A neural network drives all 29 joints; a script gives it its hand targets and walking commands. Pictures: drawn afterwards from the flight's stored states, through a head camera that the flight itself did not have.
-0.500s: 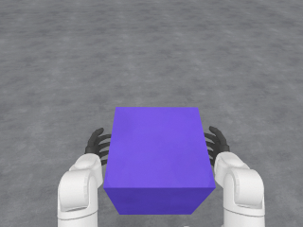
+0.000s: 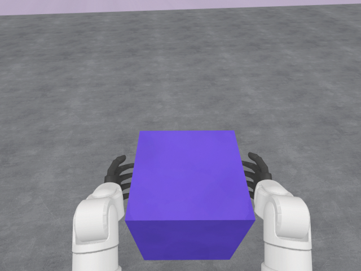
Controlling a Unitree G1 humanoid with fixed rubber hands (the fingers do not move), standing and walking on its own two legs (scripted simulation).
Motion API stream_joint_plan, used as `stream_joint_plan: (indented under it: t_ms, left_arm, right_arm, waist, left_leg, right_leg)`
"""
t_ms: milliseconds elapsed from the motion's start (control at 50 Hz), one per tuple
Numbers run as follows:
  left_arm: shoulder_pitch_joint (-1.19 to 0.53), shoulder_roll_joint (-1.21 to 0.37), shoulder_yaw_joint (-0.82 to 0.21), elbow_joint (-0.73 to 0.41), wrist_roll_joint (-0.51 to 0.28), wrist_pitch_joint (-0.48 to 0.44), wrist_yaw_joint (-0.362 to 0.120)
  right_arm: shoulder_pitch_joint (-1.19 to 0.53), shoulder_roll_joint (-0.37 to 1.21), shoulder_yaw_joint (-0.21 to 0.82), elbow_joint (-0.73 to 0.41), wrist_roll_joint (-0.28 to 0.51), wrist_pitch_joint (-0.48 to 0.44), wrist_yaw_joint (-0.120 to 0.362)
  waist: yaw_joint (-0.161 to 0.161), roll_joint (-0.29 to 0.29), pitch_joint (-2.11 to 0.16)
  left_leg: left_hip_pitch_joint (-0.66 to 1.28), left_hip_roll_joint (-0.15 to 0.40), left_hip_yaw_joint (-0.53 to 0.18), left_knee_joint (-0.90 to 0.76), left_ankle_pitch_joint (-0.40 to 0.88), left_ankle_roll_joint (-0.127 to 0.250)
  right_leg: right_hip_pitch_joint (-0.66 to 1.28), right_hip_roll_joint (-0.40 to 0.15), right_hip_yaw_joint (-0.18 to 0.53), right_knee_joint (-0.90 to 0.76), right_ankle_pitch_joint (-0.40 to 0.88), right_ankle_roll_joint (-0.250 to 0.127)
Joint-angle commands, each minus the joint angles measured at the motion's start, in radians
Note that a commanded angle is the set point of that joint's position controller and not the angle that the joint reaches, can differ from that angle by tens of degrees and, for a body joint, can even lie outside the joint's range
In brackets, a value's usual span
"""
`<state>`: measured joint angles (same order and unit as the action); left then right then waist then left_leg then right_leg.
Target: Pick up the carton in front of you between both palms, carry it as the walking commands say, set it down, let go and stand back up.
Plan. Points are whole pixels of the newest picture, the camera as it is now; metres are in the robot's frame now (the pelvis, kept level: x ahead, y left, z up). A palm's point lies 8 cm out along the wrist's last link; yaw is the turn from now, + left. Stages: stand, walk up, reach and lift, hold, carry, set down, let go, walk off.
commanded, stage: carry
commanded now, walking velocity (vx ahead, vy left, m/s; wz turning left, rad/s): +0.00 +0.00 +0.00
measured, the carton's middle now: (186, 198) +0.29 +0.00 +0.02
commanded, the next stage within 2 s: hold in 1.54 s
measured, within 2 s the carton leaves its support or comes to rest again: neither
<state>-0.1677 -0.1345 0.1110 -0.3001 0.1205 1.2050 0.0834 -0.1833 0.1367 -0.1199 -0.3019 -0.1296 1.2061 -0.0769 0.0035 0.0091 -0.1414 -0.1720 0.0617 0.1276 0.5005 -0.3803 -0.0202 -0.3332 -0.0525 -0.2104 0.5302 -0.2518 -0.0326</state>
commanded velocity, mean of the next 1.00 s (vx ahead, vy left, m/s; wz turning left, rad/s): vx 0.00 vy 0.00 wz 0.00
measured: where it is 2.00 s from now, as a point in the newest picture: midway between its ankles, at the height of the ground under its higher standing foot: outside the picture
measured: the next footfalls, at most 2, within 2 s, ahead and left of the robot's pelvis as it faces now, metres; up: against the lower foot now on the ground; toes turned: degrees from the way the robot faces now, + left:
none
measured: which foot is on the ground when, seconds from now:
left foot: down 0.00-1.00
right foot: down 0.00-1.00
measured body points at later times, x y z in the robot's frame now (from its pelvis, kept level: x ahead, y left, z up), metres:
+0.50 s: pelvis -0.01 +0.01 +0.00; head -0.04 +0.01 +0.45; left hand +0.26 +0.16 +0.07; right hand +0.26 -0.14 +0.07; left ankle -0.08 +0.11 -0.73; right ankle +0.01 -0.10 -0.73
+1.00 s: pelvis -0.05 +0.01 +0.00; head -0.08 +0.01 +0.45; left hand +0.25 +0.17 +0.03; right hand +0.25 -0.14 +0.03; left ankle -0.08 +0.11 -0.73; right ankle +0.01 -0.10 -0.73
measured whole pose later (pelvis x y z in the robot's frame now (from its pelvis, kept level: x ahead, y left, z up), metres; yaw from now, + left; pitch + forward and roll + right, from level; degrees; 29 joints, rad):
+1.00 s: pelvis -0.05 +0.01 +0.00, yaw +0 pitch +2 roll +0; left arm -0.21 -0.14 0.17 0.16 0.25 0.80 0.01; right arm -0.22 0.14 -0.17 0.16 -0.25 0.79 -0.01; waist 0.00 0.00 -0.11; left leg -0.22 0.04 0.16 0.52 -0.33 0.02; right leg -0.36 -0.08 -0.19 0.50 -0.16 -0.02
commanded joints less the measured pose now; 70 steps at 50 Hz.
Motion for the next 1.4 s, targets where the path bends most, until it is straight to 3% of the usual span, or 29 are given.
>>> stream_joint_plan:
  t_ms: [0, 240, 380, 620, 880, 980, 1060, 1220, 1380]
  left_arm:
    - [-0.438, -0.892, -0.708, -0.026, -0.401, 0.011, -0.258]
    - [-0.455, -0.902, -0.714, -0.06, -0.413, 0.007, -0.254]
    - [-0.445, -0.899, -0.715, -0.016, -0.395, -0.002, -0.26]
    - [-0.452, -0.88, -0.687, 0.092, -0.321, -0.148, -0.266]
    - [-0.459, -0.821, -0.505, 0.308, -0.152, -0.386, -0.268]
    - [-0.522, -0.843, -0.416, 0.44, -0.089, -0.501, -0.278]
    - [-0.561, -0.887, -0.402, 0.499, -0.075, -0.565, -0.288]
    - [-0.513, -0.91, -0.481, 0.43, -0.123, -0.525, -0.288]
    - [-0.512, -0.89, -0.474, 0.412, -0.123, -0.504, -0.284]
  right_arm:
    - [-0.395, 0.885, 0.7, 0.009, 0.4, 0.015, 0.259]
    - [-0.417, 0.895, 0.714, -0.042, 0.412, 0.009, 0.25]
    - [-0.41, 0.893, 0.719, 0.0, 0.396, 0.0, 0.256]
    - [-0.409, 0.873, 0.688, 0.118, 0.316, -0.148, 0.263]
    - [-0.423, 0.825, 0.51, 0.34, 0.153, -0.386, 0.265]
    - [-0.481, 0.844, 0.419, 0.475, 0.088, -0.5, 0.272]
    - [-0.517, 0.885, 0.401, 0.53, 0.07, -0.563, 0.281]
    - [-0.468, 0.911, 0.479, 0.457, 0.116, -0.522, 0.281]
    - [-0.472, 0.89, 0.476, 0.44, 0.121, -0.502, 0.28]
  waist:
    - [-0.003, 0.027, -0.215]
    - [-0.003, 0.004, -0.226]
    - [-0.001, -0.005, -0.187]
    - [0.0, -0.006, -0.133]
    - [-0.003, -0.007, -0.135]
    - [-0.003, -0.008, -0.148]
    - [-0.003, -0.009, -0.174]
    - [-0.004, -0.009, -0.205]
    - [-0.004, -0.007, -0.181]
  left_leg:
    - [0.046, 0.116, -0.058, 0.009, 0.733, 0.002]
    - [0.029, 0.107, -0.054, 0.014, 0.58, 0.022]
    - [0.002, 0.101, -0.056, -0.015, 0.457, 0.029]
    - [-0.058, 0.097, -0.072, -0.078, 0.227, 0.043]
    - [-0.087, 0.096, -0.083, -0.101, 0.161, 0.047]
    - [-0.087, 0.095, -0.086, -0.101, 0.155, 0.05]
    - [-0.077, 0.094, -0.086, -0.09, 0.176, 0.052]
    - [-0.055, 0.091, -0.082, -0.065, 0.255, 0.052]
    - [-0.07, 0.092, -0.083, -0.069, 0.253, 0.052]
  right_leg:
    - [0.163, -0.113, 0.098, 0.04, 0.595, 0.009]
    - [0.171, -0.119, 0.112, 0.043, 0.498, -0.002]
    - [0.16, -0.125, 0.123, 0.008, 0.434, -0.001]
    - [0.134, -0.122, 0.142, -0.062, 0.247, 0.003]
    - [0.126, -0.124, 0.145, -0.093, 0.181, 0.01]
    - [0.127, -0.125, 0.145, -0.095, 0.176, 0.012]
    - [0.137, -0.125, 0.142, -0.087, 0.201, 0.011]
    - [0.148, -0.124, 0.135, -0.066, 0.269, 0.011]
    - [0.136, -0.124, 0.134, -0.066, 0.25, 0.016]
